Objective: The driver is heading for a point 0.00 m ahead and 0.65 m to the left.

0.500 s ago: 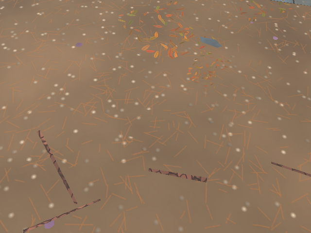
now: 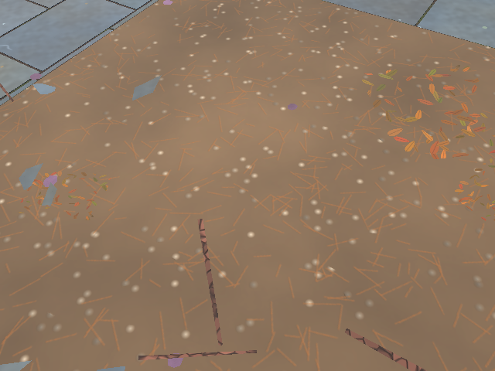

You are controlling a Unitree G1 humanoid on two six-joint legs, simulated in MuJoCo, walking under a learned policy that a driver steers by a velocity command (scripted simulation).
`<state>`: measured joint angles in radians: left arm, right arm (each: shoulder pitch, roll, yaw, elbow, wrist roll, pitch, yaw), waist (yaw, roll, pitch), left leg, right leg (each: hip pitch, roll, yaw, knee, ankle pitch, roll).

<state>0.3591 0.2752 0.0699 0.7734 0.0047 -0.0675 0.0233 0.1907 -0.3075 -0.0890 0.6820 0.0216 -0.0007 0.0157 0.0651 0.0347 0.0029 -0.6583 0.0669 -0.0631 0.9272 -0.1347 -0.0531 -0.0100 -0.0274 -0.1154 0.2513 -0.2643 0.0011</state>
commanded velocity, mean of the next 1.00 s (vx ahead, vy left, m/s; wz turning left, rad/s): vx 0.11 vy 0.00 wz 0.60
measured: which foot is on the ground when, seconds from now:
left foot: up 0.00-0.14, down 0.16-0.68, up 0.70-1.00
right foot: down 0.00-0.16, up 0.18-0.66, down 0.68-1.00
